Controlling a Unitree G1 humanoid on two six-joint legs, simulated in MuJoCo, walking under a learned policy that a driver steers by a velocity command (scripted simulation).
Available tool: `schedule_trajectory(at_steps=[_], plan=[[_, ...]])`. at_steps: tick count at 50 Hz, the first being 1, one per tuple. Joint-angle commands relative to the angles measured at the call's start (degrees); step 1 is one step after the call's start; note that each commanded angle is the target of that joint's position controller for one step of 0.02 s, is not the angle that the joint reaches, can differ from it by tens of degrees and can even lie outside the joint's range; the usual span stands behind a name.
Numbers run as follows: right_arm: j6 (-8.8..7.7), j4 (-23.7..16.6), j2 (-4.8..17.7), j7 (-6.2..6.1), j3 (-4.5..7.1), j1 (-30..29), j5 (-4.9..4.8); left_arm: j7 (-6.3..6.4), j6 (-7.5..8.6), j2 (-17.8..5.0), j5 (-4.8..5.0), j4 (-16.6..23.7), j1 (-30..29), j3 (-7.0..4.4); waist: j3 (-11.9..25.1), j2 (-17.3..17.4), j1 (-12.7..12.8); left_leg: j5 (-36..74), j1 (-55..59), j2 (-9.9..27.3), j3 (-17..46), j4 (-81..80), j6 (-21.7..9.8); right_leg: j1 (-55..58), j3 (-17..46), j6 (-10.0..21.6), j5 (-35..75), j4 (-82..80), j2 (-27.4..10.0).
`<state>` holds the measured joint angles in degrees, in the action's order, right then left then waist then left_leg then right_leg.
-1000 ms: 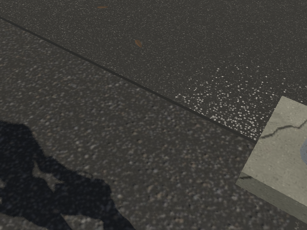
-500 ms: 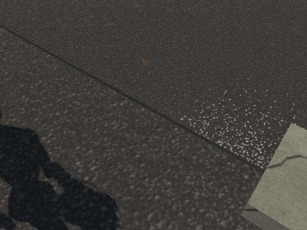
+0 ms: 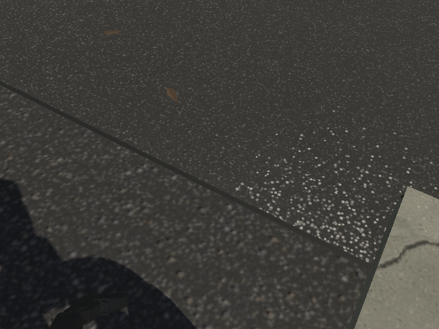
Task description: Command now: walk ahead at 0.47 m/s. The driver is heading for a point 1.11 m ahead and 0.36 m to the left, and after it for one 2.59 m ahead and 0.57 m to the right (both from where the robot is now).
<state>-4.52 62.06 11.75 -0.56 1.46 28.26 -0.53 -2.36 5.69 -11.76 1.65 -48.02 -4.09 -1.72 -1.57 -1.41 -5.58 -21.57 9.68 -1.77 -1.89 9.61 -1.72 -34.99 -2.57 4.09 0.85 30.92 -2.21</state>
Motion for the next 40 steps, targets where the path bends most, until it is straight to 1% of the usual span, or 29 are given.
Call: schedule_trajectory(at_steps=[1, 2, 3, 4, 5, 6, 7, 8, 9, 10, 11, 12, 14, 17, 20, 24, 26, 28, 29, 30, 31, 32, 33, 34, 35, 36, 37, 38, 40], plan=[[0.39, -2.0, 10.6, -0.25, 2.42, -0.6, 0.26, -0.12, 1.07, -8.2, -0.09, 2.4, 3.7, -2.67, 1.6, 8.5, 8.2, 58.9, -2.0, 15.4, 3.9, 12.5, -6.3, 11.6, -2.3, 3.1, -4.0, -0.6, 3.8], [0.75, -2.7, 10.1, -0.13, 2.23, -1.9, 0.55, 0.32, 0.89, -10.7, 0.02, -0.8, 14.2, -4.05, 7.4, 8.5, 13.2, 61.5, -6.8, 13.0, 2.3, 24.3, -4.8, 25.5, -2.1, 5.0, -3.2, -1.1, 4.2], [0.63, -4.3, 8.3, 0.1, 1.41, -2.3, 1.36, 1.0, 0.58, -15.0, -0.86, -3.1, 25.5, -5.16, 15.9, 2.6, 16.4, 42.8, -21.6, 9.6, 0.8, 43.2, -3.2, 45.0, 11.2, 8.8, -5.0, 0.6, -7.1], [-0.85, -4.1, -1.3, 1.09, -1.14, 6.4, 0.62, 0.57, 0.48, -17.7, -1.75, -4.4, 29.1, -5.38, 26.4, -13.8, 11.1, -6.5, -43.1, -2.1, 4.0, 64.1, 0.2, 63.5, 41.6, 19.2, -17.0, -7.4, -21.6], [-2.63, -3.8, 4.9, 1.4, 0.3, 1.6, -1.18, 0.53, 0.44, -12.1, -1.35, -4.6, 27.8, -4.04, 23.3, -8.7, 13.3, -9.6, -49.5, -0.2, 11.3, 71.1, -1.4, 60.1, 46.0, 16.9, -23.0, -13.8, -19.6], [-3.49, -6.4, 8.3, 1.31, 1.27, -5.2, -2.48, 0.63, 0.68, -9.9, -0.87, -3.5, 21.0, -3.31, 12.5, -7.1, 11.7, -4.7, -53.4, 3.0, 8.8, 71.2, -2.3, 50.4, 35.9, 13.6, -20.0, -15.4, -17.6], [-3.66, -7.3, 8.8, 0.66, 1.45, -8.6, -2.27, 0.43, 1.0, -8.2, -1.01, -2.2, 15.3, -2.61, 8.0, -0.6, 9.3, 1.3, -50.3, 6.4, 7.4, 68.3, -2.3, 39.8, 28.2, 11.8, -12.9, -17.3, -15.7], [-3.16, -7.3, 8.4, 0.04, 2.05, -9.7, -1.35, 0.03, 1.33, -6.6, -1.57, -1.9, 12.5, -2.14, 5.0, 1.4, 7.2, 4.2, -46.9, 8.1, 6.7, 64.9, -2.1, 31.7, 22.6, 10.7, -7.3, -18.8, -13.4], [-2.23, -7.2, 7.1, -0.18, 2.2, -7.7, -0.86, -0.23, 1.57, -5.5, -2.11, -2.3, 11.7, -1.74, 4.4, 0.1, 4.8, 5.9, -42.9, 9.8, 7.3, 62.5, -2.2, 27.0, 18.7, 9.9, -5.9, -20.4, -11.5], [-1.42, -7.0, 5.4, -0.29, 2.15, -6.3, -0.79, -0.43, 1.57, -5.0, -2.05, -3.1, 12.2, -1.62, 3.9, -1.1, 3.9, 6.2, -41.1, 10.2, 7.0, 60.5, -2.0, 24.4, 16.8, 9.9, -5.9, -21.9, -10.6], [-0.82, -7.1, 4.5, -0.39, 2.14, -6.1, -0.8, -0.32, 1.6, -5.5, -1.89, -3.8, 13.3, -1.67, 2.9, -1.6, 3.4, 6.2, -40.8, 10.6, 6.4, 58.6, -1.7, 22.2, 14.9, 10.3, -5.2, -23.1, -10.1], [-0.38, -7.7, 4.7, -0.52, 2.32, -7.3, -0.7, 0.01, 1.65, -6.6, -1.89, -4.4, 14.4, -1.81, 1.5, -1.6, 3.2, 7.3, -41.8, 11.0, 6.1, 56.4, -1.2, 20.7, 13.5, 10.6, -4.7, -24.3, -9.9], [-0.07, -9.8, 5.8, -0.69, 2.71, -12.6, -0.1, 1.0, 1.59, -8.7, -2.04, -5.2, 16.6, -2.24, -0.5, -1.3, 3.9, 12.7, -46.5, 11.7, 5.8, 50.6, 0.1, 21.0, 12.1, 10.9, -4.3, -25.7, -9.9], [-0.12, -11.2, 5.6, -0.04, 2.76, -17.8, -0.02, 2.16, 1.21, -9.8, -2.07, -5.9, 19.2, -2.48, -0.7, -1.3, 5.4, 22.8, -50.1, 11.3, 5.6, 40.9, 0.5, 24.8, 8.0, 8.9, -1.8, -25.9, -9.5], [-0.28, -12.9, 4.7, 0.78, 2.3, -23.6, -0.42, 2.66, 1.12, -10.3, -1.86, -6.7, 21.7, -2.46, -1.4, -1.2, 7.4, 28.9, -48.8, 9.3, 4.0, 32.6, -0.1, 27.2, 3.5, 7.0, -0.7, -26.1, -9.0], [-0.25, -16.1, 4.3, 2.12, 1.68, -30.1, -0.84, 2.79, 0.33, -10.8, -1.58, -8.4, 25.4, -2.72, -3.6, -0.5, 9.9, 26.9, -52.2, 7.9, 3.5, 27.0, -1.2, 36.0, 0.4, 6.3, 0.2, -24.4, -11.8], [-0.35, -17.8, 4.5, 2.97, 1.55, -32.1, -0.89, 2.93, -0.37, -11.1, -1.41, -8.7, 26.0, -2.96, -4.1, -0.5, 10.1, 22.8, -53.5, 7.4, 2.7, 25.3, -2.1, 40.4, -0.6, 5.7, 2.4, -22.0, -13.4], [-0.4, -18.9, 5.4, 3.77, 1.82, -31.5, -0.85, 3.2, -1.06, -12.2, -1.18, -8.3, 24.6, -3.35, -3.3, -1.8, 8.9, 16.8, -50.6, 5.8, 0.2, 24.5, -3.6, 42.5, -2.4, 4.4, 12.2, -17.5, -14.0], [-0.32, -19.2, 6.3, 3.98, 2.3, -29.7, -0.7, 3.45, -1.38, -13.2, -1.04, -7.7, 23.7, -3.68, -1.3, -3.0, 7.5, 14.0, -46.0, 3.8, -2.1, 24.6, -4.5, 42.5, -3.7, 3.7, 22.9, -13.3, -13.9], [-0.2, -18.4, 7.9, 4.03, 3.29, -24.8, -0.65, 3.73, -1.86, -13.9, -1.04, -7.1, 22.5, -3.86, 2.2, -3.7, 4.4, 12.8, -38.1, 1.3, -4.2, 24.2, -5.7, 41.4, -5.2, 2.6, 33.2, -5.7, -13.2], [-0.07, -15.9, 10.8, 3.79, 5.11, -15.3, -0.78, 4.04, -2.3, -13.2, -1.22, -6.3, 22.0, -3.56, 7.3, -2.5, -0.1, 14.9, -25.2, -1.5, -4.8, 21.9, -7.5, 37.2, -7.4, 0.8, 36.6, 6.6, -10.7], [0.33, -14.1, 16.8, 2.75, 7.25, -4.9, -0.77, 4.22, -1.91, -11.9, -2.19, -4.4, 22.4, -2.71, 13.8, 4.5, -3.6, 15.3, -6.6, 7.7, 10.5, 20.9, -11.8, 22.0, -8.4, -1.8, 20.4, 25.9, -7.9], [0.11, -14.3, 20.8, 2.81, 7.59, -4.6, -0.88, 2.95, 0.2, -3.3, -3.19, -2.2, 27.5, -0.06, 19.9, 17.6, 2.5, 4.7, 11.6, 20.6, 43.4, 13.0, -22.1, -2.9, -2.1, -4.9, -30.5, 44.2, 5.0], [-0.1, -14.8, 15.8, 2.64, 6.23, -2.8, -0.42, 2.11, 2.73, -8.9, -0.87, -1.7, 22.0, -1.18, 22.2, 12.1, -1.0, 2.6, 14.3, 21.0, 48.1, 7.6, -20.9, -9.5, 8.3, -3.1, -32.3, 49.8, 3.5], [-0.38, -15.1, 13.0, 2.38, 5.61, -5.6, -0.22, 1.79, 3.97, -11.0, 0.74, 0.1, 17.1, -1.77, 14.7, 10.0, -1.1, 8.1, 9.1, 19.0, 39.1, 7.8, -18.1, -13.8, 8.1, -1.8, -27.3, 49.1, 0.7], [-0.57, -16.5, 11.6, 2.37, 5.1, -10.0, -0.35, 2.15, 4.42, -10.8, 0.18, 0.4, 15.3, -1.73, 10.8, 3.6, 1.0, 14.0, 0.5, 16.6, 32.0, 7.4, -16.4, -11.5, 7.7, -1.4, -22.4, 44.9, -2.0], [-0.55, -17.8, 10.0, 2.46, 4.62, -14.1, -0.08, 2.63, 4.14, -11.0, -1.06, 0.3, 14.6, -2.31, 7.7, 0.8, 3.4, 19.8, -8.2, 14.7, 27.0, 6.3, -15.3, -7.3, 7.4, -1.8, -19.7, 39.9, -3.7], [-0.58, -18.7, 8.7, 2.39, 4.09, -16.0, 0.46, 2.74, 3.25, -11.1, -1.44, 0.5, 15.6, -2.74, 6.8, 1.4, 5.6, 23.0, -13.4, 13.3, 24.5, 4.8, -15.1, -3.2, 7.8, -2.2, -18.5, 37.3, -4.9], [-0.66, -19.0, 9.6, 2.0, 4.24, -15.9, -0.01, 2.92, 1.7, -9.6, -2.02, 1.4, 16.2, -2.86, 5.2, 2.4, 7.0, 26.4, -18.6, 12.1, 21.8, 2.8, -15.6, -0.9, 7.1, -3.9, -17.7, 32.1, -5.1]])
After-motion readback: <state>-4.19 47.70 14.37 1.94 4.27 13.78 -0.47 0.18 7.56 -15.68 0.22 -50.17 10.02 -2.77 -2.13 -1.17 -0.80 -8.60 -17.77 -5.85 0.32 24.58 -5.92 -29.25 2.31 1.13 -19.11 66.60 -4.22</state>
